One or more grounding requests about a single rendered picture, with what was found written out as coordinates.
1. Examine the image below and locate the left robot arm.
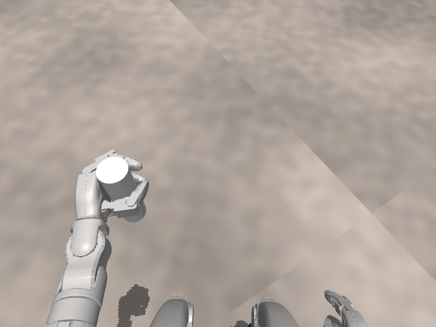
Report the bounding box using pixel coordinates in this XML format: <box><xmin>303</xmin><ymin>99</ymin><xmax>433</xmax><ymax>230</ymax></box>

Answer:
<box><xmin>42</xmin><ymin>217</ymin><xmax>112</xmax><ymax>327</ymax></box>

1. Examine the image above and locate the can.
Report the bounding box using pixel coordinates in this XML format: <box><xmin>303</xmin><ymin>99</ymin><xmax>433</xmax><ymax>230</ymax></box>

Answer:
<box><xmin>96</xmin><ymin>157</ymin><xmax>146</xmax><ymax>222</ymax></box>

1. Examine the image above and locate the left robot hand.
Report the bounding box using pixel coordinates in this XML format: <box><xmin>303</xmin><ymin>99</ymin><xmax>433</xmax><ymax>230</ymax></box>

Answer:
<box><xmin>75</xmin><ymin>150</ymin><xmax>149</xmax><ymax>223</ymax></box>

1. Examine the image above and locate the right robot hand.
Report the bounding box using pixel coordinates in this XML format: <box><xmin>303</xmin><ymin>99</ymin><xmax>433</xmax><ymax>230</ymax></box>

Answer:
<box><xmin>324</xmin><ymin>290</ymin><xmax>368</xmax><ymax>327</ymax></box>

